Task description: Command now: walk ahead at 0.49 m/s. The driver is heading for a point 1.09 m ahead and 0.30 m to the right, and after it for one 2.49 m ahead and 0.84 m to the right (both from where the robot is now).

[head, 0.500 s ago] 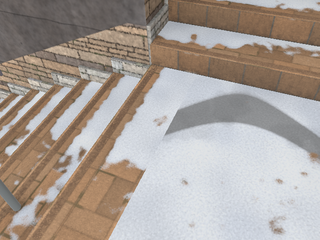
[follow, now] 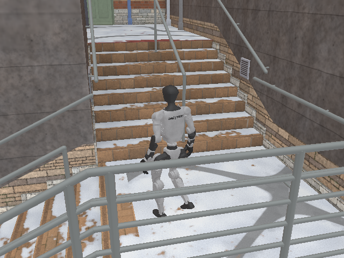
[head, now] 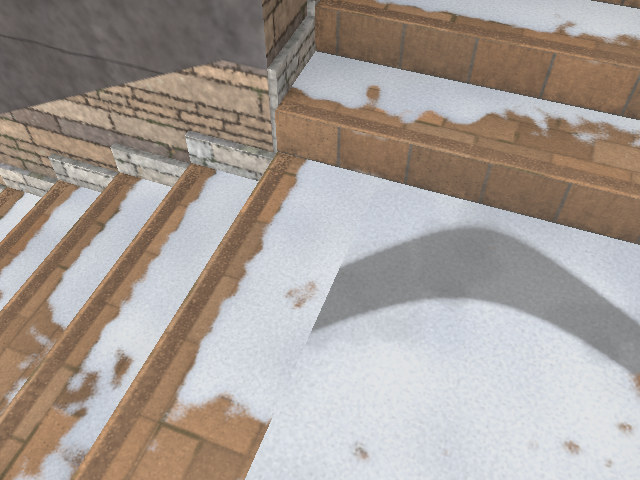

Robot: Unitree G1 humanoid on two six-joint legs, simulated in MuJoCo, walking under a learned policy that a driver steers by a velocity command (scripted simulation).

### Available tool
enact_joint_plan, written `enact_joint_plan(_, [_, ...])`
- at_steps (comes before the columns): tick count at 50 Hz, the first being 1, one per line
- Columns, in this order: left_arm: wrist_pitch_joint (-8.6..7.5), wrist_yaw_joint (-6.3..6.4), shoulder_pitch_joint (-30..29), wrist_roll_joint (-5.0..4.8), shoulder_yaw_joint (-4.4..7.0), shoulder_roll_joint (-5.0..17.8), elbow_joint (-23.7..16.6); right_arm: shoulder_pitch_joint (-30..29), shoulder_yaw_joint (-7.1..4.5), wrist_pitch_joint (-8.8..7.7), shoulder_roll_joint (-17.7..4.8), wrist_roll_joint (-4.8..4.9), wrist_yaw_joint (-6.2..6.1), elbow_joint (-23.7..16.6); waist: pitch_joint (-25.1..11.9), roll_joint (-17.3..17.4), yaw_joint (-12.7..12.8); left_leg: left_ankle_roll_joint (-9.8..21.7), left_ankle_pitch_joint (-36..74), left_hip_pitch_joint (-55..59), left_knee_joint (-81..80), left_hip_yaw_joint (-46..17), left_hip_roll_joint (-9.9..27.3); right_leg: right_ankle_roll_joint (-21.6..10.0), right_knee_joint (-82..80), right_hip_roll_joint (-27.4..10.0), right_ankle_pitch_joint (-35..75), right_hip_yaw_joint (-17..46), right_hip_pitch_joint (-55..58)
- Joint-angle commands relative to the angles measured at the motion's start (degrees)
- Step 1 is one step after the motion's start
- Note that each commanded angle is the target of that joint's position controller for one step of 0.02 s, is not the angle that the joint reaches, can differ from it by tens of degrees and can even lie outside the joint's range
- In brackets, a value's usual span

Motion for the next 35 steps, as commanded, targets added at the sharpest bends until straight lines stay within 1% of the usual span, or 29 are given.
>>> enact_joint_plan(1, [0.89, 0.72, 5.3, 0.34, 1.17, 2.42, -2.31, -0.1, -0.26, -1.08, -3.65, -0.06, -0.06, -1.44, -0.59, 4.37, 2.96, 10.46, 3.87, 0.61, -14.78, -14.65, 15.55, 0.73, -3.5, -4.96, 2.89, 1.29, -4.87])
enact_joint_plan(3, [1.05, 0.89, -0.04, 1.08, 1.31, 2.92, -4.59, 2.13, -0.75, -0.97, -6.08, -0.26, -0.99, -0.56, 1.02, 4.11, 2.19, 10.84, 4.95, 0.33, -15.88, -12.97, 15.64, 2.29, -9.84, -5.87, 7.75, 0.51, -8.94])
enact_joint_plan(5, [0.93, 0.78, -4.97, 1.3, 1.27, 2.94, -6.16, 4.42, -1.06, -0.54, -7.33, -0.06, -1.75, -0.14, 1.35, 3.73, 0.72, 9.89, 5.54, 2.05, -15.92, -11.6, 15.12, 2.9, -18.13, -5.89, 14.39, -0.06, -10.99])
enact_joint_plan(7, [0.67, 0.44, -9.6, 1.16, 0.99, 2.44, -7.39, 6.41, -1.21, -0.19, -8.2, 0.37, -2.18, 0.19, 1.44, 3.87, -0.77, 8.4, 6.15, 3.25, -15.55, -9.66, 14.21, 2.96, -26.61, -4.59, 19.86, -1.21, -9.57])
enact_joint_plan(9, [0.56, 0.03, -13.54, 0.79, 0.79, 2.43, -8.27, 8.64, -1.38, 0.02, -8.99, 0.86, -2.27, 0.9, 1.59, 4.07, -2.24, 7.53, 5.44, 4.94, -14.86, -8.51, 14.02, 3.24, -32.41, -3.04, 22.29, -2.48, -7.5])
enact_joint_plan(11, [0.49, -0.55, -16.96, 0.37, 0.65, 2.83, -9.44, 10.82, -1.49, 0.36, -9.21, 1.26, -2.24, 1.83, 2.29, 4.33, -3.48, 7.35, 4.2, 8.53, -13.51, -9.04, 15.42, 3.1, -35.79, -2.42, 21.55, -2.58, -7.71])
enact_joint_plan(12, [0.4, -0.89, -18.25, 0.24, 0.63, 3.09, -10.1, 11.55, -1.55, 0.6, -9.24, 1.39, -2.25, 2.24, 2.64, 4.47, -3.69, 7.13, 3.83, 10.77, -12.51, -9.49, 16.42, 2.65, -37.31, -2.28, 20.26, -2.31, -8.27])
enact_joint_plan(14, [0.04, -1.61, -19.29, 0.15, 0.81, 4.07, -11.16, 11.92, -1.86, 1.12, -9.63, 1.46, -2.39, 2.72, 2.76, 4.8, -3.22, 6.42, 4.14, 14.6, -10.06, -10.46, 18.47, 1.17, -39.72, -1.88, 16.16, -2.1, -8.04])
enact_joint_plan(15, [-0.18, -1.86, -18.28, 0.16, 1.07, 4.79, -11.22, 11.55, -2.05, 1.44, -10.03, 1.47, -2.48, 2.75, 2.21, 5.18, -2.26, 5.91, 5.71, 15.77, -8.44, -10.82, 19.14, 0.39, -40.86, -1.39, 13.97, -2.38, -6.08])
enact_joint_plan(16, [-0.38, -1.98, -15.6, 0.18, 1.54, 5.7, -10.71, 10.61, -2.18, 1.78, -10.41, 1.45, -2.54, 2.6, 0.87, 5.7, -0.41, 5.19, 10.76, 16.07, -5.42, -10.43, 19.01, -0.48, -41.99, -0.24, 12.33, -3.45, -1.75])
enact_joint_plan(17, [-0.5, -1.87, -9.32, 0.33, 2.61, 7.42, -8.87, 9.49, -1.96, 2.11, -9.94, 1.28, -2.56, 2.27, -2.61, 5.4, 2.98, 3.96, 19.78, 15.35, 1.98, -8.42, 16.73, -1.71, -43.26, 1.66, 11.6, -5.03, 6.71])
enact_joint_plan(18, [-0.63, -1.47, 1.66, 0.49, 4.23, 11.02, -5.78, 9.25, -1.13, 2.22, -7.81, 0.49, -2.56, 1.53, -9.87, 3.13, 7.14, 2.14, 20.73, 9.34, 15.82, -5.38, 13.12, -4.19, -42.26, -0.78, 12.82, -2.18, 21.81])
enact_joint_plan(19, [-0.36, -1.24, 9.91, 1.57, 5.7, 17.55, -4.55, 13.87, 0.58, 1.36, -2.42, -0.3, -2.29, 0.01, -18.6, -9.44, 6.92, -1.81, 1.39, -11.29, 38.77, -0.99, 5.24, -11.5, -43.96, -15.2, 10.45, 19.52, 43.92])
enact_joint_plan(20, [-0.15, -1.67, 11.77, 1.28, 5.04, 15.16, -3.74, 15.86, 1.12, -0.1, -1.31, 0.81, -1.94, 0.88, -23.56, -16.29, 6.52, -2.47, -25.45, -23.85, 50.56, -7.19, 0.89, -16.35, -53.41, -20.49, 2.8, 39.38, 50.63])
enact_joint_plan(21, [-0.4, -1.8, 7.45, 0.97, 3.67, 10.86, -4.57, 11.43, -0.45, -1.01, -7.68, 2.18, -1.73, 0.15, -16.1, -10.14, 6.1, -1.16, -23.08, -29.2, 55.63, -10.48, 4.84, -13.38, -54.22, -18.6, 0.11, 33.97, 44.5])
enact_joint_plan(22, [-0.38, -1.78, 2.11, 0.96, 2.88, 8.43, -5.96, 6.93, -0.73, -1.31, -8.67, 2.58, -1.79, -1.15, -10.54, -6.22, 4.72, -0.32, -17.44, -29.27, 54.56, -9.09, 8.04, -11.1, -54.94, -16.37, 3.2, 25.1, 36.39])
enact_joint_plan(23, [-0.36, -2.05, -2.16, 1.23, 2.28, 6.82, -6.6, 4.76, -0.88, -1.03, -7.9, 1.96, -2.17, -1.41, -6.56, -2.2, 2.93, -0.56, -12.77, -26.76, 51.01, -8.0, 10.33, -9.94, -57.04, -13.77, 7.98, 18.81, 28.33])
enact_joint_plan(24, [-0.52, -2.26, -4.61, 1.67, 1.79, 5.38, -6.88, 4.61, -1.34, -0.27, -7.44, 1.18, -2.58, -1.32, -4.09, -2.26, 1.07, -1.04, -10.15, -23.33, 47.37, -7.97, 11.76, -8.87, -58.56, -11.55, 16.0, 13.93, 22.81])
enact_joint_plan(25, [-0.54, -2.47, -5.08, 2.03, 1.56, 4.7, -6.41, 6.01, -1.33, 0.6, -6.13, 0.92, -2.73, -0.89, -3.43, -2.76, -0.35, -1.64, -9.17, -19.78, 45.68, -7.67, 12.0, -8.44, -59.26, -10.23, 24.17, 10.31, 19.51])
enact_joint_plan(26, [-0.69, -2.52, -3.99, 2.22, 1.55, 4.64, -5.57, 7.52, -1.25, 1.27, -4.71, 0.8, -2.89, -0.41, -3.62, -2.53, -1.12, -2.28, -8.85, -17.61, 44.48, -6.99, 11.53, -8.7, -58.97, -9.49, 33.77, 7.28, 17.97])
enact_joint_plan(27, [-0.75, -2.32, -3.09, 2.42, 1.63, 5.21, -4.74, 8.29, -1.31, 1.71, -4.15, 0.67, -3.05, -0.3, -3.65, -2.22, -1.89, -2.92, -7.83, -17.09, 43.06, -6.45, 10.91, -9.05, -58.56, -8.95, 41.89, 4.56, 17.32])
enact_joint_plan(28, [-0.7, -1.94, -2.49, 2.57, 1.75, 5.99, -4.14, 7.51, -1.37, 1.96, -3.94, 0.42, -3.17, -0.72, -3.57, -2.17, -2.18, -3.5, -5.95, -17.56, 40.72, -6.12, 10.52, -9.16, -58.42, -8.64, 46.99, 2.57, 17.11])
enact_joint_plan(29, [-0.5, -1.47, -2.28, 2.59, 1.78, 6.47, -3.74, 5.77, -1.36, 2.12, -3.69, 0.18, -3.26, -1.43, -3.44, -2.18, -2.19, -4.05, -3.59, -18.19, 37.14, -5.92, 10.38, -9.04, -58.32, -8.32, 49.67, 0.93, 17.13])
enact_joint_plan(30, [-0.17, -1.01, -2.29, 2.48, 1.69, 6.49, -3.47, 3.72, -1.23, 2.25, -3.31, -0.01, -3.28, -2.13, -3.4, -2.3, -1.96, -4.4, -0.83, -17.95, 32.6, -5.63, 10.22, -8.53, -58.19, -7.64, 50.5, -0.67, 17.01])
enact_joint_plan(32, [0.4, -0.33, -1.99, 2.27, 1.53, 6.81, -2.99, -0.34, -0.8, 2.38, -2.27, -0.08, -3.12, -3.1, -3.77, -2.81, -0.81, -4.28, 5.18, -14.44, 23.08, -4.65, 9.23, -6.94, -57.89, -5.81, 49.32, -3.53, 16.34])
enact_joint_plan(34, [0.8, 0.04, 0.03, 2.07, 1.65, 7.82, -1.78, -3.54, -0.68, 2.64, -2.39, 0.01, -2.94, -3.67, -4.39, -3.15, 0.68, -4.33, 8.74, -11.79, 17.6, -4.11, 7.93, -6.48, -57.42, -5.91, 47.14, -3.75, 17.71])
enact_joint_plan(35, [1.04, 0.15, 0.59, 1.97, 1.67, 7.93, -1.17, -4.4, -0.69, 2.79, -2.69, 0.07, -2.87, -3.77, -4.38, -3.27, 1.06, -4.3, 9.14, -11.09, 15.95, -4.39, 7.7, -6.73, -57.02, -6.46, 45.97, -3.29, 18.65])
